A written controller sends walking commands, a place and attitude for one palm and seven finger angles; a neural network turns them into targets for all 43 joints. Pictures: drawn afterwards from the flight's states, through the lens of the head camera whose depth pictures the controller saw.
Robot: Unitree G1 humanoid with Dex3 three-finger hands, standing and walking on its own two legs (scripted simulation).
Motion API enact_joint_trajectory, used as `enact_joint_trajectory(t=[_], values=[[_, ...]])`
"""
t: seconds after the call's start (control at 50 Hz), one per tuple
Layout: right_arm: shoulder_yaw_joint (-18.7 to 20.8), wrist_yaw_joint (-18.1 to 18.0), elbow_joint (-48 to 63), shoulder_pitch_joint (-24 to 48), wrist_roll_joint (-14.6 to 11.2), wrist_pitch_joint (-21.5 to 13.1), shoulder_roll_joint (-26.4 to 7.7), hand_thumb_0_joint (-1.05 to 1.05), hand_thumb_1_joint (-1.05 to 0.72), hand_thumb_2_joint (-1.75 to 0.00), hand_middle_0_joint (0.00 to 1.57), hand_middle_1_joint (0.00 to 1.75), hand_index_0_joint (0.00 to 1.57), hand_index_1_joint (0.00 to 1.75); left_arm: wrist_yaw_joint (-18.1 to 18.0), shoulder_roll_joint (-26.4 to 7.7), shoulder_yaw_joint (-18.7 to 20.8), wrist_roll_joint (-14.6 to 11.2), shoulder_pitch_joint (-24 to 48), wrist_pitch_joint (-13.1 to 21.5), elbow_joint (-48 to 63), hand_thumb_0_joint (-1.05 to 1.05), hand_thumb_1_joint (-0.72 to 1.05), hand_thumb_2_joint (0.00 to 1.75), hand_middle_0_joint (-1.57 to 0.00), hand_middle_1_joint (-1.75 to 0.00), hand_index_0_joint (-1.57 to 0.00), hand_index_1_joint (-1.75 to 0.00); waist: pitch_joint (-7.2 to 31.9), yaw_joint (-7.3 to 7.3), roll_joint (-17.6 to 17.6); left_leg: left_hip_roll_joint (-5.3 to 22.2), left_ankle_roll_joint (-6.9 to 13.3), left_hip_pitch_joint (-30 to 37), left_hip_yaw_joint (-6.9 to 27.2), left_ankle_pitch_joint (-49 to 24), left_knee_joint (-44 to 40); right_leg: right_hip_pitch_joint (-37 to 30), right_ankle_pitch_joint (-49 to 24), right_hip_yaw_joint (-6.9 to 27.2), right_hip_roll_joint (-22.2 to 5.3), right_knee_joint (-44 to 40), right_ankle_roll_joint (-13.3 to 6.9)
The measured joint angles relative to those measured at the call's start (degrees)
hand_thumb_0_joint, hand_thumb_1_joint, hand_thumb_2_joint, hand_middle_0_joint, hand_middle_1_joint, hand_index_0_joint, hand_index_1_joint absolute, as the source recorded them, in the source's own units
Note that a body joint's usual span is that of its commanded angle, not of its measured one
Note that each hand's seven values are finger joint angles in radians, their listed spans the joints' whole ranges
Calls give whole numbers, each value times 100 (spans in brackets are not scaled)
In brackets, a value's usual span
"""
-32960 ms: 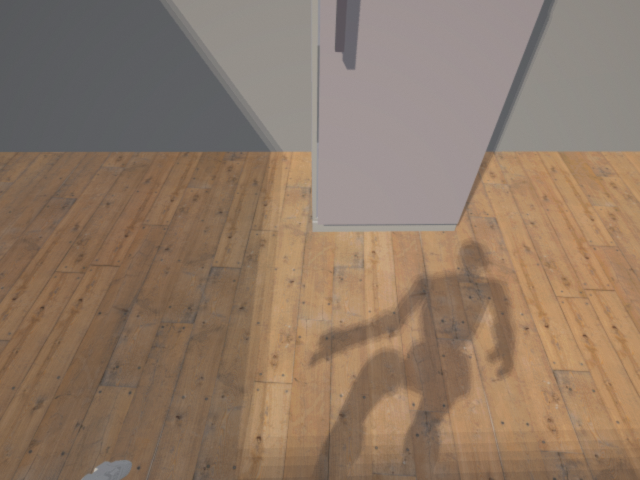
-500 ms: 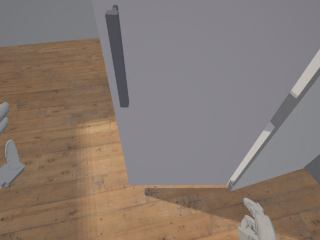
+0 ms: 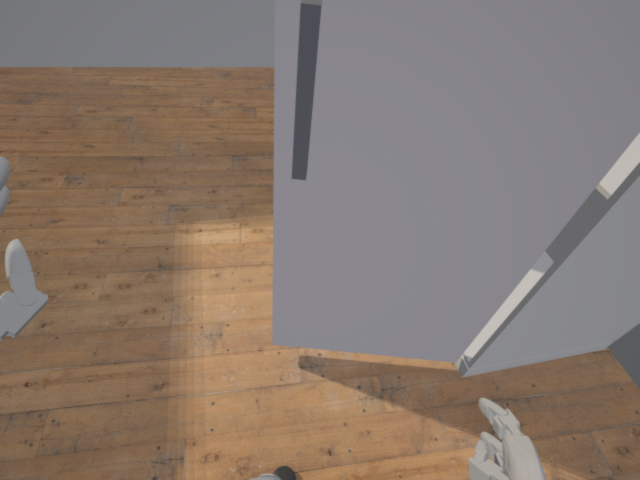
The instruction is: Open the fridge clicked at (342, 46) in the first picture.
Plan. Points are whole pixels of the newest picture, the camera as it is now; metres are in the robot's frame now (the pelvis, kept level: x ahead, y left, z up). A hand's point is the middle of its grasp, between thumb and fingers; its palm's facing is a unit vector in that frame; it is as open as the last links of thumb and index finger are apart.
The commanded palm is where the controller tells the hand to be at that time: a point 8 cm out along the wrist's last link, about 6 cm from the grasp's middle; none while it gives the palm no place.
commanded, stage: step back with the hand held close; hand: left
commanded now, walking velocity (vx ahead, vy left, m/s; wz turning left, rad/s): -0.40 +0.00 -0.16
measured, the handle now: (305, 95) +0.60 +0.07 +0.19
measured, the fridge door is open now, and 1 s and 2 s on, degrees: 74 74 74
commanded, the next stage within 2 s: stop stepping back and stand still in 0.08 s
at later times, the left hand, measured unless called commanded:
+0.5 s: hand out of the picture +0.09 +0.28 +0.17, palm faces +0.14 -0.87 -0.46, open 7.4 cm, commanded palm +0.05 +0.35 +0.18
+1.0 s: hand out of the picture -0.01 +0.37 +0.19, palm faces +0.31 -0.78 -0.54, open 7.4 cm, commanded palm -0.06 +0.42 +0.18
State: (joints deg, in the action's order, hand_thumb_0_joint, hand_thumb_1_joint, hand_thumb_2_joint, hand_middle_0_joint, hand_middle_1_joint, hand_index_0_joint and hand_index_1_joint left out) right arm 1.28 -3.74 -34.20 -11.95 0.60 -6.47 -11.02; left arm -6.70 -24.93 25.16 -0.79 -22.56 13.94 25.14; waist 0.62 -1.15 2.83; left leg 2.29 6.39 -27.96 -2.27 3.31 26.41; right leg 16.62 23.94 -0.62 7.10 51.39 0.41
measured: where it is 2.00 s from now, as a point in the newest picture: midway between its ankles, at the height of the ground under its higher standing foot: outside the picture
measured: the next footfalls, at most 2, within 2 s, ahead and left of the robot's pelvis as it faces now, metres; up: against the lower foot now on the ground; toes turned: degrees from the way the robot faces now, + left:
right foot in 0.12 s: -0.14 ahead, -0.12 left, +0.00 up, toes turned -7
left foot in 0.24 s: +0.10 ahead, +0.05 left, +0.00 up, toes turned -7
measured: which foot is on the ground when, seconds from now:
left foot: down 0.00-0.12, up 0.14-0.22, down 0.24-0.48, up 0.50-0.68, down 0.70-0.96, up 0.98-1.00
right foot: up 0.00-0.10, down 0.12-0.24, up 0.26-0.50, down 0.52-0.70, up 0.72-0.96, down 0.98-1.00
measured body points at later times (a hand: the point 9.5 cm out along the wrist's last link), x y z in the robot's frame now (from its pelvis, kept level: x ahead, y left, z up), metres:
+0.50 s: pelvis -0.14 +0.07 +0.00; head -0.15 +0.13 +0.45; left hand +0.07 +0.33 +0.20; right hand -0.04 -0.19 -0.04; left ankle +0.04 +0.07 -0.71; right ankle -0.18 +0.00 -0.72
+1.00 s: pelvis -0.23 +0.14 -0.01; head -0.24 +0.15 +0.44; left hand -0.03 +0.41 +0.22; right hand -0.14 -0.09 -0.11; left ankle -0.19 +0.28 -0.70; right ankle -0.26 +0.04 -0.74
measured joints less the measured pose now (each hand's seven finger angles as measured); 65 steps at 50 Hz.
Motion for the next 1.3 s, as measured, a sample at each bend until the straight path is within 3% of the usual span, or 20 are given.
enact_joint_trajectory(t=[0.08,0.12,0.2,0.24,0.28,0.32,0.44,0.48,0.52,0.56,0.6,0.7,0.74,0.8,0.86,0.94,0.98,1.06,1.2,1.3], values=[[-9,160,9,57,15,-45,73,1,-91,-90,20,30,20,30,-29,-96,103,-252,-632,19,537,2,89,90,-21,-31,-21,-30,295,228,-154,56,-323,-229,-357,-391,-636,-898,529,-349,-141,-1536,-220],[-57,184,28,228,28,-74,97,1,-91,-90,20,30,20,30,-64,-211,211,-298,-862,106,799,2,89,90,-21,-31,-21,-30,282,504,-451,-18,-599,-532,-685,-262,-373,-1298,112,-117,-450,-2739,-403],[-110,74,-470,317,48,11,68,1,-91,-90,20,30,20,30,-14,-10,-190,-141,-601,220,599,1,89,90,-21,-31,-22,-30,216,746,-339,-104,-761,-549,-303,1134,1343,-1345,-108,230,-483,-2618,100],[-202,2,-499,153,-42,47,113,1,-91,-90,20,30,20,30,15,14,-256,-134,-322,82,395,1,89,90,-21,-31,-22,-30,338,698,-434,-195,-600,95,-215,208,930,-1173,-68,212,-563,-2129,185],[-209,-39,-452,212,-74,-1,138,1,-91,-90,20,30,20,30,29,51,-256,-179,185,-118,0,1,89,90,-21,-31,-22,-30,186,465,-454,-289,-46,312,-210,295,656,-660,111,257,-522,-994,131],[-239,-5,-368,273,-83,-106,149,1,-91,-90,20,30,20,30,3,102,-273,-189,609,-300,-429,1,89,90,-21,-31,-22,-30,-51,224,-455,-319,94,470,-210,126,398,-220,441,388,-373,-251,44],[-169,228,87,-135,11,-43,172,1,-91,-90,20,30,20,30,61,94,-301,-214,-497,-679,235,2,89,90,-21,-31,-21,-30,-88,-283,-452,-289,-687,787,-222,482,-769,13,361,-336,-85,-679,-239],[-60,237,237,-378,20,-6,92,1,-91,-90,20,30,20,30,71,-124,-291,-177,-1166,-646,806,2,89,90,-21,-31,-21,-30,2,-260,-454,-336,-861,513,-324,1265,-548,-402,434,-615,-53,-1431,-429],[0,240,298,-500,-80,32,4,1,-90,-90,20,30,20,30,32,-544,62,-175,-1715,-539,1499,2,89,90,-21,-31,-21,-30,88,51,-872,-585,-909,-509,-342,1994,1628,-580,3,-445,-426,-2168,-812],[87,190,-76,-387,-88,160,-153,1,-90,-90,20,30,20,30,112,-579,198,-193,-1573,-458,1746,2,89,90,-21,-31,-22,-30,12,283,-720,-406,-823,-1144,149,1995,3991,-169,-559,-507,-368,-1616,-658],[90,138,-483,-458,-29,338,-73,1,-91,-90,20,30,20,30,119,-635,201,-158,-952,-310,1377,1,88,90,-22,-31,-22,-30,217,298,-820,-143,-739,-1067,275,1904,4751,-42,-431,-658,-484,-1437,-504],[-22,-101,-436,-684,-12,154,-171,1,-91,-90,20,30,20,30,-230,199,159,-162,341,-382,87,1,89,90,-21,-31,-22,-30,619,173,-710,384,-411,892,401,2728,1826,433,445,-650,-786,-941,-501],[12,-112,-307,-466,4,-50,-172,1,-91,-90,20,30,20,30,-299,344,140,-144,587,-406,-173,1,89,90,-21,-31,-21,-30,298,-20,-558,254,-592,788,463,2087,1731,936,599,-314,-745,230,-336],[-96,67,-210,-380,-9,-107,222,1,-91,-90,20,30,20,30,-186,211,62,-131,182,-388,-163,1,90,90,-20,-31,-20,-30,19,-135,-669,149,-712,994,257,1690,1523,1252,174,-78,-600,1291,-169],[-272,231,-166,-607,27,-122,507,1,-91,-90,20,30,20,30,-49,97,-149,-113,-567,-328,381,2,90,90,-20,-31,-21,-30,69,-255,-609,218,-670,1125,313,1391,954,1106,-158,-365,-546,836,-154],[-350,218,-162,-867,115,57,589,1,-90,-90,20,30,20,30,-32,-248,-145,-38,-1191,-183,842,2,89,90,-21,-31,-21,-30,208,-171,-341,412,-695,952,373,1684,803,98,189,-738,-428,-1027,-314],[-316,189,-114,-902,55,135,540,1,-90,-90,21,30,21,30,-92,-585,120,-31,-1214,-169,878,1,89,90,-21,-31,-22,-30,327,-56,-481,236,-592,353,269,2378,1729,-334,405,-354,-545,-1938,-647],[-99,119,-685,-413,5,246,89,1,-90,-90,21,30,21,30,-125,-203,191,-54,-757,-160,332,1,88,90,-22,-31,-22,-30,142,253,-230,91,-620,-410,339,2266,3993,-202,-442,-335,-604,-1682,-403],[96,-125,-353,-317,-25,-60,-420,1,-91,-90,20,30,20,30,-270,566,-210,-102,-273,-288,-203,1,89,90,-21,-31,-21,-30,168,235,-296,108,-426,830,-73,1668,1074,-333,-94,-255,-900,-1377,-153],[58,-51,-184,146,-28,-242,-46,1,-91,-90,20,30,20,30,-199,299,-260,-43,-54,-211,-2,2,89,90,-21,-31,-21,-30,-232,49,-696,-42,-687,908,-180,1253,1074,298,337,29,-809,-90,-85]])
